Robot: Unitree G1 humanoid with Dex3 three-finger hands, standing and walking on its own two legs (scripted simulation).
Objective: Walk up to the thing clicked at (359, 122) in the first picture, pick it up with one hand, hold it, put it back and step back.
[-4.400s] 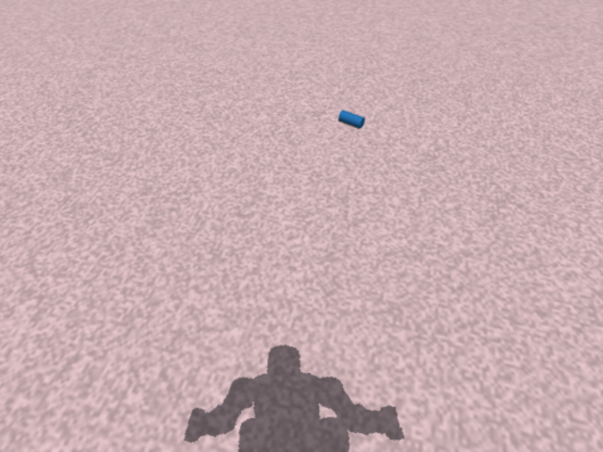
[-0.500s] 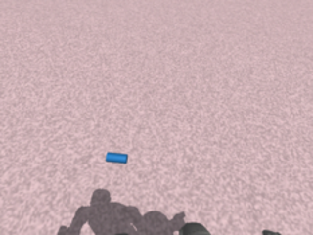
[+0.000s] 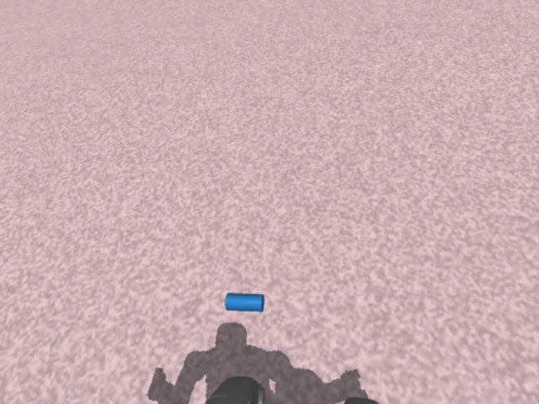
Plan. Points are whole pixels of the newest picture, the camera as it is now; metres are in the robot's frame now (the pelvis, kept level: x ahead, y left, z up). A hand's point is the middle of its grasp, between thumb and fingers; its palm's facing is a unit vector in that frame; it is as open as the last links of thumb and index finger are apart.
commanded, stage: walk up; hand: left
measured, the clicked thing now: (245, 302) +0.55 +0.20 -0.73
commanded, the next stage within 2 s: none
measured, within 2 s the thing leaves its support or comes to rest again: neither
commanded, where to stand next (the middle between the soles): +0.14 +0.03 m, yaw -1 degrees
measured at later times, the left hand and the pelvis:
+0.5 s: hand out of the picture +0.08 +0.33 -0.18, palm faces -0.06 -0.93 -0.35, open 7.3 cm; pelvis +0.01 +0.06 -0.02, yaw -2 degrees
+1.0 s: hand out of the picture +0.12 +0.30 -0.15, palm faces -0.06 -0.94 -0.34, open 7.3 cm; pelvis +0.02 +0.04 +0.00, yaw -2 degrees
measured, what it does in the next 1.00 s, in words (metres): steps on the spot: left foot, then right foot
